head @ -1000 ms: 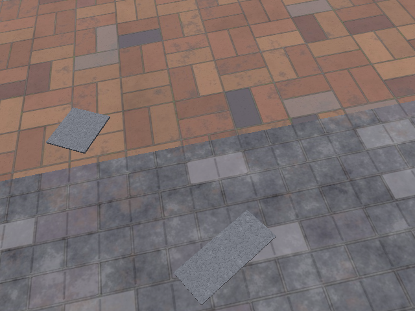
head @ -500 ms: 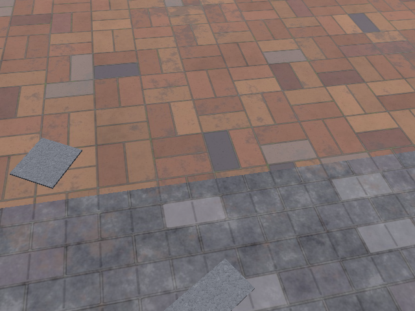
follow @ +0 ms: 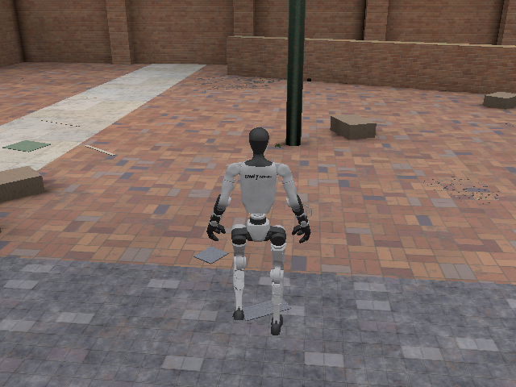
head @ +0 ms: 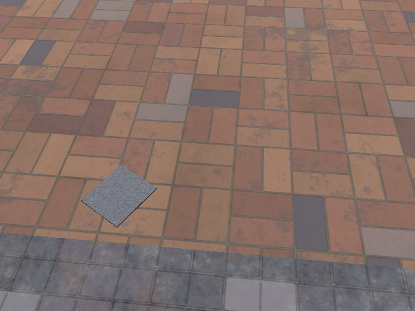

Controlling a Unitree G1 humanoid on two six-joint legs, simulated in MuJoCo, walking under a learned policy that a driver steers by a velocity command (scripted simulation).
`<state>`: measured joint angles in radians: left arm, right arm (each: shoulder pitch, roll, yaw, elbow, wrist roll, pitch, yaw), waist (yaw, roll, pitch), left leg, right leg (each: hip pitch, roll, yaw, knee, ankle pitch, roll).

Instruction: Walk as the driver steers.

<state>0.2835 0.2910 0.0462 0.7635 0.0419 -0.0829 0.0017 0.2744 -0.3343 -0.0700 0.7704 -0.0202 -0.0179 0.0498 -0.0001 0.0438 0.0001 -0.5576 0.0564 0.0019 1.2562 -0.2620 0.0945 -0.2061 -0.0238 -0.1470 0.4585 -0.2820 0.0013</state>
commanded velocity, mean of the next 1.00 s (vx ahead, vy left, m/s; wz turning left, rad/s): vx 0.99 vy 0.00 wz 0.95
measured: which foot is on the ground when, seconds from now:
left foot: up 0.00-0.26, down 0.28-0.72, up 0.74-1.00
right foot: down 0.00-0.28, up 0.30-0.68, down 0.70-1.00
